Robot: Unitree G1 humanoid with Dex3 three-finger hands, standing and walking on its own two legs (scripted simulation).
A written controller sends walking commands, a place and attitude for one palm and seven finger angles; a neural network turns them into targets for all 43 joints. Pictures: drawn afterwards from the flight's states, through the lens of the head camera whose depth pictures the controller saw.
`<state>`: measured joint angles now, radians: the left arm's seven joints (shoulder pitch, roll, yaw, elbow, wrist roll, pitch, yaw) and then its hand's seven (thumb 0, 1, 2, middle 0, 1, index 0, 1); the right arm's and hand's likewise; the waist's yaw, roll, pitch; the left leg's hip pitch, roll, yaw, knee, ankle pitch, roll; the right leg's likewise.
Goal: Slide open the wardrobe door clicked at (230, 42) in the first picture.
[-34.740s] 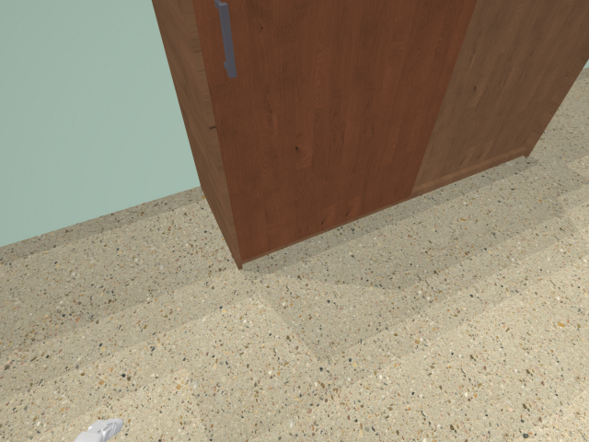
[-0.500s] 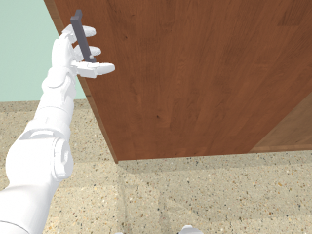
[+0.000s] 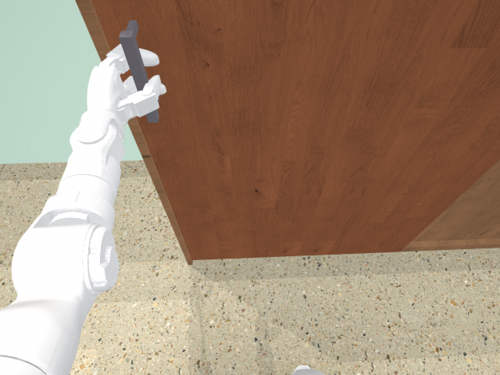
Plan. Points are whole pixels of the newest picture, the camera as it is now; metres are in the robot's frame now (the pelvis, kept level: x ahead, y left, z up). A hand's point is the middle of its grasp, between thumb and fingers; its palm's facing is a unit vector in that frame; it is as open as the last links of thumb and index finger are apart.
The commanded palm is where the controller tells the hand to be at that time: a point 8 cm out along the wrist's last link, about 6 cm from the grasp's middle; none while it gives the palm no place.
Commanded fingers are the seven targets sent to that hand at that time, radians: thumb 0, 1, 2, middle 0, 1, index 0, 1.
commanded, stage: grip the handle and tug to test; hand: left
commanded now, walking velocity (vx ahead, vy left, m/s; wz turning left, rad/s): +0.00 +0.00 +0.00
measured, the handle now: (143, 75) +0.55 +0.15 +0.17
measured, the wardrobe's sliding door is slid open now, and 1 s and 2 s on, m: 0.00 0.00 0.02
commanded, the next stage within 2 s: tug the door sideways, standing still in 0.64 s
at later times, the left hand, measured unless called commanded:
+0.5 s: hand (156, 97) +0.50 +0.12 +0.16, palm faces -0.02 -1.00 +0.01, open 5.0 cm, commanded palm +0.46 +0.19 +0.16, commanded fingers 0.00 0.90 0.90 -0.45 -1.40 -0.45 -1.40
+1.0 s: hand (155, 98) +0.50 +0.12 +0.16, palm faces +0.01 -1.00 +0.01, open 5.3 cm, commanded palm +0.48 +0.15 +0.16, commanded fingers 0.00 0.90 0.90 -0.45 -1.40 -0.45 -1.40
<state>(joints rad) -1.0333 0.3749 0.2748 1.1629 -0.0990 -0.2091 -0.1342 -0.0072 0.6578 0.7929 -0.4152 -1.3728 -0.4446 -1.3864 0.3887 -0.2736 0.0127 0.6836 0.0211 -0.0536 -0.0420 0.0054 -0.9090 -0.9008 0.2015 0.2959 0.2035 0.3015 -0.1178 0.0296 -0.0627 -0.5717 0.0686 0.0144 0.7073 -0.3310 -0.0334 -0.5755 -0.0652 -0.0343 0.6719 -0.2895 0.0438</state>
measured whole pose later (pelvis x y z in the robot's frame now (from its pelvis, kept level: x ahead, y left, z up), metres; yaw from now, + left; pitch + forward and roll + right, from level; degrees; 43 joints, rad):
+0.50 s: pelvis +0.01 +0.00 +0.00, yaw -2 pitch +10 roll +0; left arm -0.87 0.34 0.33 1.01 -0.11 -0.20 -0.13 0.00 0.80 0.82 -0.42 -1.40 -0.42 -1.40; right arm 0.40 -0.27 0.00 0.66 0.03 -0.04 -0.03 0.01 -0.91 -0.90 0.20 0.30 0.20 0.30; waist -0.12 0.04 -0.08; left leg -0.50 0.08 0.06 0.67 -0.34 -0.04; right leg -0.53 -0.05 0.01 0.65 -0.29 0.04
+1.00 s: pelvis +0.03 +0.00 +0.01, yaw +1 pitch +9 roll -1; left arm -0.83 0.22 0.19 0.82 -0.13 -0.04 -0.04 0.02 0.77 0.84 -0.38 -1.40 -0.40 -1.38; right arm 0.29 -0.25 -0.01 0.66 0.03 -0.03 -0.04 0.01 -0.91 -0.90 0.20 0.30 0.20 0.30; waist -0.04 0.04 -0.07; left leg -0.43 0.06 0.01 0.63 -0.35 -0.04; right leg -0.43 -0.07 -0.04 0.60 -0.31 0.05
